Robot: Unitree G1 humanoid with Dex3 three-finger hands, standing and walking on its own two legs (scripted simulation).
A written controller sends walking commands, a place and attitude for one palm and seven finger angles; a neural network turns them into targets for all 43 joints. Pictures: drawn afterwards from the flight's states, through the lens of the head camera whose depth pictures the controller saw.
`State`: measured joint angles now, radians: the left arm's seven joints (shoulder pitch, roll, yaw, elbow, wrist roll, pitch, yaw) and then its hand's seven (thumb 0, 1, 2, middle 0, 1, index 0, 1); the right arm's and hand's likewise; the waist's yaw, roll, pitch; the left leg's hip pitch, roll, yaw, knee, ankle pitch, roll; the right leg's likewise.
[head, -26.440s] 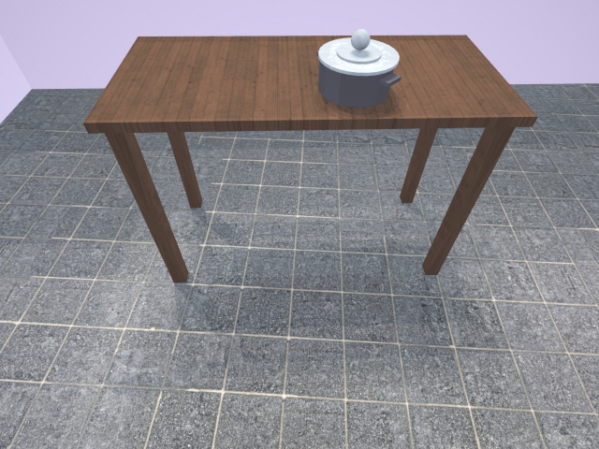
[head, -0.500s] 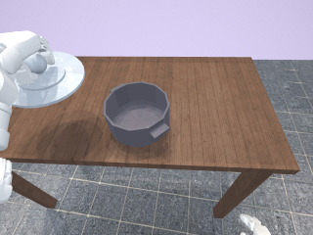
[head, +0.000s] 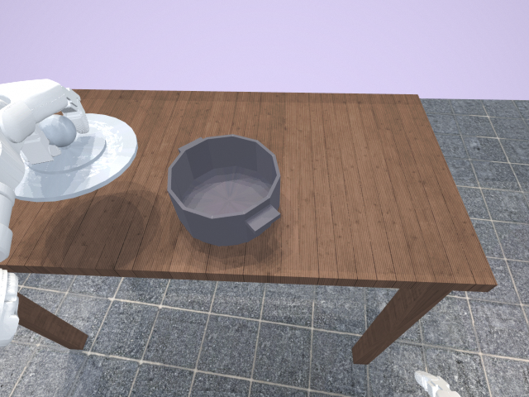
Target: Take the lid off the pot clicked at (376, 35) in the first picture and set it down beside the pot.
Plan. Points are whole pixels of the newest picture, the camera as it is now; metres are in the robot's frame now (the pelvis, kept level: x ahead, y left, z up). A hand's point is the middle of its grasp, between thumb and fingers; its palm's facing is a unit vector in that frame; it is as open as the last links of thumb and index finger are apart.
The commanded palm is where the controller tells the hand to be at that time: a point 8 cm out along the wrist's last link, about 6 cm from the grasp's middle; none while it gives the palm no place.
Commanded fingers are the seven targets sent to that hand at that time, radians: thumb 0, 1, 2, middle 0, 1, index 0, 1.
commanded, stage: lower the lid onto the table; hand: left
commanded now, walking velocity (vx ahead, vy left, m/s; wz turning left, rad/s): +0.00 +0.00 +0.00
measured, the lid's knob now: (57, 131) +0.46 +0.31 +0.17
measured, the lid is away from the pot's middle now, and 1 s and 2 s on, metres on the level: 0.24 0.23 0.25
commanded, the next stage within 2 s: open the fingers wide in 2.00 s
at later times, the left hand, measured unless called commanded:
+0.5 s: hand (64, 153) +0.44 +0.31 +0.14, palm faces -0.38 -0.04 -0.92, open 7.8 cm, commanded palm +0.43 +0.31 +0.21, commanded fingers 0.00 0.60 1.11 -1.27 -1.08 -0.80 -0.93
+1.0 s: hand (76, 168) +0.44 +0.30 +0.11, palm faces -0.42 -0.04 -0.91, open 7.8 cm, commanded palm +0.44 +0.30 +0.18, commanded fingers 0.00 0.60 1.11 -1.27 -1.08 -0.80 -0.93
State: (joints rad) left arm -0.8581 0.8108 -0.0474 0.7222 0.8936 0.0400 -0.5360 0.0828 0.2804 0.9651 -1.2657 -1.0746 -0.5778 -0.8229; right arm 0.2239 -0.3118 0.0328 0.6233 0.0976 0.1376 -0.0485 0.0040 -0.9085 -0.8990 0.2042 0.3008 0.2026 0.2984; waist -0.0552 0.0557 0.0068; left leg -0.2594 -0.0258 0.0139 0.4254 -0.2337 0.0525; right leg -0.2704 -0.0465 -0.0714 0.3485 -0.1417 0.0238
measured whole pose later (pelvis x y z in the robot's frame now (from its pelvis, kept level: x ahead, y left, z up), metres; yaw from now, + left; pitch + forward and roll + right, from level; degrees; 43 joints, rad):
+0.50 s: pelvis +0.02 +0.01 +0.00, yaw +0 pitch +6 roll -2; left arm -0.78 0.77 -0.04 0.68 0.88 -0.01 -0.51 0.08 0.29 0.96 -1.26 -1.07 -0.57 -0.82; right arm 0.24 -0.30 0.02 0.63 0.09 0.15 -0.03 0.00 -0.91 -0.90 0.20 0.30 0.20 0.30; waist -0.06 0.06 0.00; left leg -0.27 -0.04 0.01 0.42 -0.25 0.07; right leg -0.27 -0.06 -0.07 0.34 -0.15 0.03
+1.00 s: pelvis +0.02 +0.02 +0.00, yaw +0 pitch +6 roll -2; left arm -0.75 0.74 -0.06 0.73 0.89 -0.06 -0.46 0.08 0.29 0.96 -1.26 -1.07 -0.57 -0.82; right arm 0.25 -0.30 0.02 0.63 0.08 0.15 -0.02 0.00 -0.91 -0.90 0.20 0.30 0.20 0.30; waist -0.06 0.05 -0.01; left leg -0.29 -0.05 0.02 0.44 -0.27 0.08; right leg -0.29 -0.06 -0.06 0.35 -0.17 0.03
